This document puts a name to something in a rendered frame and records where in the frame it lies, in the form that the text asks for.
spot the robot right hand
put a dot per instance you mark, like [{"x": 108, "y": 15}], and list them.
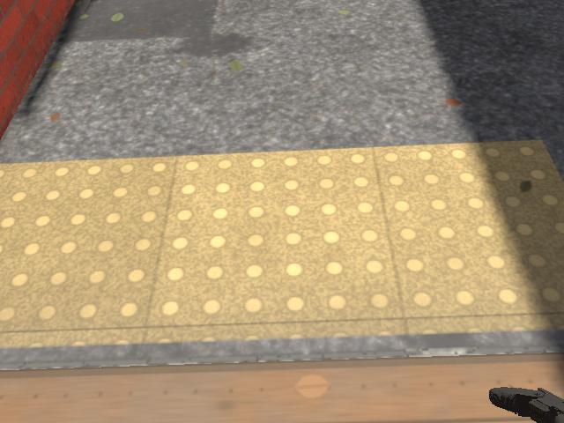
[{"x": 541, "y": 405}]

